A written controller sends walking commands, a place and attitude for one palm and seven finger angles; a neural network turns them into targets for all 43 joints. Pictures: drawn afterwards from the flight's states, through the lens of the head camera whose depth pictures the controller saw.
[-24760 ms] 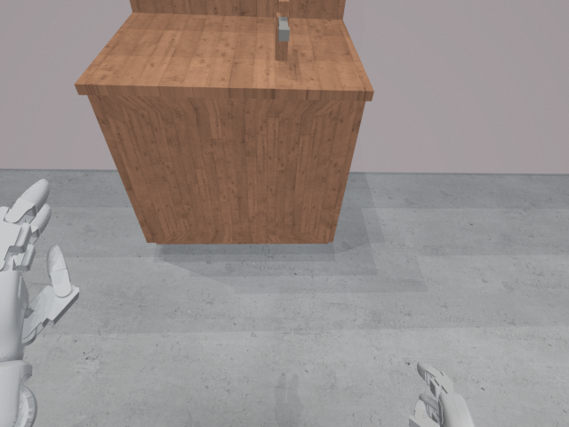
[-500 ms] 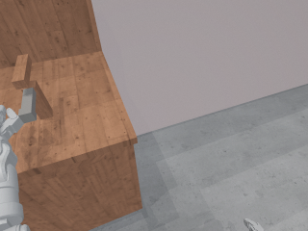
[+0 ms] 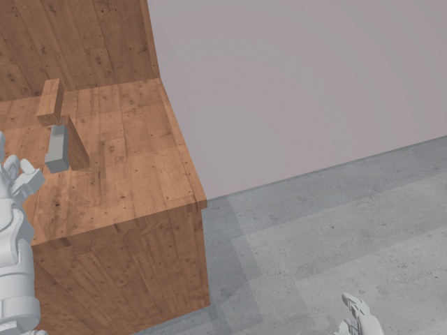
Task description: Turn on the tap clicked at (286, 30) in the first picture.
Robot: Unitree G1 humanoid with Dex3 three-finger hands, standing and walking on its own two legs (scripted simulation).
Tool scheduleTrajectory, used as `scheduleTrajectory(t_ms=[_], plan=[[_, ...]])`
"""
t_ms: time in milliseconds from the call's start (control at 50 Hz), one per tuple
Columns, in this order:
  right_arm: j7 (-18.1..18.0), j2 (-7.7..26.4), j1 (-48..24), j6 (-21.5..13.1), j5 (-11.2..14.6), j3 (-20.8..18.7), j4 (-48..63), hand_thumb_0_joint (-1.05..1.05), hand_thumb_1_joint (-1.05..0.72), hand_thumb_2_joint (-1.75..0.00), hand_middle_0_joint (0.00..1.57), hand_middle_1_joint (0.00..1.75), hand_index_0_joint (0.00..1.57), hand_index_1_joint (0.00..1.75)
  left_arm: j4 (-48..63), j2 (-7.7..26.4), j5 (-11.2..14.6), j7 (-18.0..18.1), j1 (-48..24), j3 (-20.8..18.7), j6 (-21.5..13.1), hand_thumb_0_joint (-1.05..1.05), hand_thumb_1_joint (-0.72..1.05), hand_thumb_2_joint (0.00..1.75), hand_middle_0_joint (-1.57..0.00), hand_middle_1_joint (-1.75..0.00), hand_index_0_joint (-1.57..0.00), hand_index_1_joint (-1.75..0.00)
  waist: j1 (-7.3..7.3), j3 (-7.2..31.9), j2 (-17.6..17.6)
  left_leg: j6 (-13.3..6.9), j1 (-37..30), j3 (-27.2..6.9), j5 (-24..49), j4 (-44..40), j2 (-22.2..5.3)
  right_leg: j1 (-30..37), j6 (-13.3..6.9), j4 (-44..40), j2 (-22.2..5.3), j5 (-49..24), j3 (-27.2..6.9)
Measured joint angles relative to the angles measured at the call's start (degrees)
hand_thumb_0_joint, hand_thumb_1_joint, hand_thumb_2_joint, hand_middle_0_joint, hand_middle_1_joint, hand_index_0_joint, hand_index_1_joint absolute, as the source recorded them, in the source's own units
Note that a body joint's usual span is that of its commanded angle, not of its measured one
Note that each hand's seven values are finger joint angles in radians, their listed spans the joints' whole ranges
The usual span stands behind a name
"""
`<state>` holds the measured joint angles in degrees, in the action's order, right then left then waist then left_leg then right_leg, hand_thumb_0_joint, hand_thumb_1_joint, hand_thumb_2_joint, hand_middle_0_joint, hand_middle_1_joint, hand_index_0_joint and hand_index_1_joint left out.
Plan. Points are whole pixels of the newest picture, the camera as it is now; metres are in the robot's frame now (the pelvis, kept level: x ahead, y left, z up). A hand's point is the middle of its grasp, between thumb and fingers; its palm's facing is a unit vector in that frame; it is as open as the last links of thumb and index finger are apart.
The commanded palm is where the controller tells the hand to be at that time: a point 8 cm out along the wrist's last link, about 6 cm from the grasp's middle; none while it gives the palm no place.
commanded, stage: push the lever round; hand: left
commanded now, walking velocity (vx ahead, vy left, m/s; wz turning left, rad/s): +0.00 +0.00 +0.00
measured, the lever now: (57, 161) +0.35 +0.34 +0.15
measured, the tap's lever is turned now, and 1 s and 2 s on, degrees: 2 18 41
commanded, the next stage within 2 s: none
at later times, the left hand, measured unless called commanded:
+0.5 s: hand (58, 172) +0.32 +0.32 +0.15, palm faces +0.61 -0.79 -0.05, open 7.7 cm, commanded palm +0.28 +0.35 +0.15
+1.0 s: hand (77, 167) +0.34 +0.29 +0.15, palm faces +0.66 -0.75 -0.03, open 7.6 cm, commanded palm +0.29 +0.32 +0.15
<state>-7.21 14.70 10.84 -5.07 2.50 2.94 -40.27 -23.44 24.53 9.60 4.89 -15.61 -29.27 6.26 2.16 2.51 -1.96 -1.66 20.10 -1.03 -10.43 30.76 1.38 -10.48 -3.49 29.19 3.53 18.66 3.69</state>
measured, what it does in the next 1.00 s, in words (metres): stands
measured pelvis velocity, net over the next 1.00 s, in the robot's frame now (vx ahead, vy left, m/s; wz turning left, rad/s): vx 0.00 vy -0.01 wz -0.01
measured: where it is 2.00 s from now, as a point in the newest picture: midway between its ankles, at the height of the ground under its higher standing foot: outside the picture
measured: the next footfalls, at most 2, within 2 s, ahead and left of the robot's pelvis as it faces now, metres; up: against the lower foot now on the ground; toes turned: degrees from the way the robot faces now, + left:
none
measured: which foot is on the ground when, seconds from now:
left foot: down 0.00-1.00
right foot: down 0.00-1.00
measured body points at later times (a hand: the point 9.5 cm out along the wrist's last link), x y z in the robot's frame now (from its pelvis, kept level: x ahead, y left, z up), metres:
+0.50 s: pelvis +0.00 -0.01 +0.00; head -0.02 -0.02 +0.45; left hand +0.29 +0.36 +0.15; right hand +0.15 -0.26 -0.10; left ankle +0.06 +0.10 -0.73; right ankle -0.03 -0.08 -0.73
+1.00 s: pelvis +0.00 -0.01 +0.00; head -0.02 -0.02 +0.45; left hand +0.30 +0.33 +0.15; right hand +0.18 -0.25 -0.09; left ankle +0.06 +0.10 -0.73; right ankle -0.03 -0.08 -0.73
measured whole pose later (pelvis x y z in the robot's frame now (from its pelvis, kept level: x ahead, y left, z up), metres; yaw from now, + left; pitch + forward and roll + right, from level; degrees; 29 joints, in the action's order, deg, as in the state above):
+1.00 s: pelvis +0.00 -0.01 +0.00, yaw +0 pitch -1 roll +0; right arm -6.6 13.8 9.2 -3.0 1.3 2.4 -42.3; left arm -16.6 16.1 7.0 17.7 -15.8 -23.2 9.0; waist 2.2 3.0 -2.1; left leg -0.8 18.4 -0.9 -10.6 30.1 1.0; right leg -9.2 -4.2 29.2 3.9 19.1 3.4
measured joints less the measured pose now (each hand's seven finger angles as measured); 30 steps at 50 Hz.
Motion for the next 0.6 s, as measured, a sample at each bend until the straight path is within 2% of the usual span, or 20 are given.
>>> scheduleTrajectory(t_ms=[100,300,600], plan=[[0.12,0.19,0.16,-0.13,-0.06,-0.15,0.02,0.01,-0.90,-0.90,0.21,0.30,0.20,0.30,0.44,-0.87,-0.14,0.51,-0.45,1.18,-0.78,0.02,0.90,0.90,-0.14,-0.15,-0.15,-0.15,-0.09,-0.06,-0.21,0.09,0.10,-0.03,0.05,0.01,-0.08,-0.12,-0.09,0.03,0.08,-0.06,0.02],[0.45,0.29,1.88,0.67,0.09,-0.59,-0.51,0.01,-0.90,-0.90,0.21,0.30,0.20,0.30,1.71,-1.47,-0.23,1.74,1.24,0.69,-0.27,0.01,0.90,0.90,-0.15,-0.15,-0.15,-0.15,-0.55,0.25,-0.21,0.35,-0.37,0.43,-0.30,0.10,-0.46,0.09,-0.35,0.31,0.38,0.17,-0.51],[0.01,0.09,1.07,0.61,-0.17,-0.76,-1.81,0.01,-0.91,-0.90,0.21,0.30,0.20,0.30,2.83,-3.24,-0.79,4.17,0.32,2.87,0.16,0.02,0.92,0.91,-0.15,-0.15,-0.15,-0.15,-0.32,-0.08,-0.41,0.68,-0.50,-0.05,0.01,-0.05,-0.54,0.24,-0.68,0.30,0.54,0.08,-0.06]])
